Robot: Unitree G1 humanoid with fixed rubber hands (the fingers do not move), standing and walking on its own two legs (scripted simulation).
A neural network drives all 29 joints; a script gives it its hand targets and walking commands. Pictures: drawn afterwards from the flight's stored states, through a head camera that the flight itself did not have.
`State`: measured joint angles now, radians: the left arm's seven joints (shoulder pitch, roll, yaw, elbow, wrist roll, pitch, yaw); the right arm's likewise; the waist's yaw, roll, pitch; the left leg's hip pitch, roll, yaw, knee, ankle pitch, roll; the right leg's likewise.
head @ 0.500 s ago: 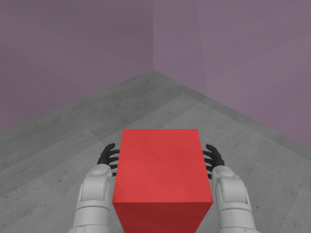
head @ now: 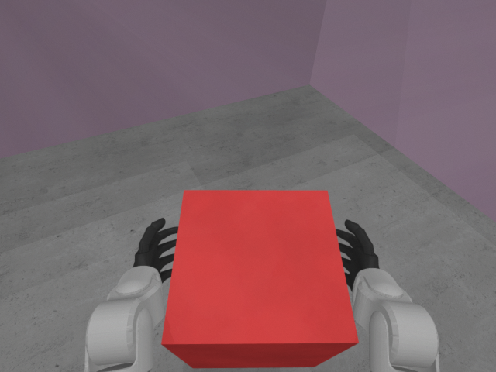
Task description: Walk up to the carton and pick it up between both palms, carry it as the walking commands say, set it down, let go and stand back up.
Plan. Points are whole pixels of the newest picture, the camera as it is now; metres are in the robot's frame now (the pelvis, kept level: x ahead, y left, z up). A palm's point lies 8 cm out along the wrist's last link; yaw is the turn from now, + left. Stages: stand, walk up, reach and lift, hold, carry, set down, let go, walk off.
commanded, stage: carry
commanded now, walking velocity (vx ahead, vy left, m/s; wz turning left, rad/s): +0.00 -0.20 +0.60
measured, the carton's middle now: (254, 286) +0.26 +0.01 +0.02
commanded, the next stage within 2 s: none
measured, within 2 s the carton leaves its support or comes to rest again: neither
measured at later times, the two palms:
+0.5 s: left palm (182, 336) +0.16 +0.09 +0.12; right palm (399, 263) +0.26 -0.19 +0.11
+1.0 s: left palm out of the picture +0.12 +0.00 +0.11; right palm (420, 249) +0.30 -0.24 +0.10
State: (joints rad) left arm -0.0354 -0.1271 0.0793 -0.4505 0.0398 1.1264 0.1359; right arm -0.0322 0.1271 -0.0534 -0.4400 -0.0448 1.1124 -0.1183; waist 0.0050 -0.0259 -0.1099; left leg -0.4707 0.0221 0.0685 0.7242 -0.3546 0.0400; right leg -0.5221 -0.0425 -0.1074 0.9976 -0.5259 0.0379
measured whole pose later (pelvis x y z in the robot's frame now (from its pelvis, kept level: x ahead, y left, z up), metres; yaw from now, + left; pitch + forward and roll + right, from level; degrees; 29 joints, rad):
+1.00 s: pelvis +0.02 -0.25 +0.02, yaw +38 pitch +5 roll +0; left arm 0.07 -0.13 0.02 -0.51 0.02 1.14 0.14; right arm 0.07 0.13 -0.05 -0.57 -0.03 1.18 -0.13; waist -0.02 0.05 -0.13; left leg -0.57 0.05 -0.02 0.91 -0.47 -0.03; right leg -0.40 -0.07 -0.13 0.58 -0.26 0.00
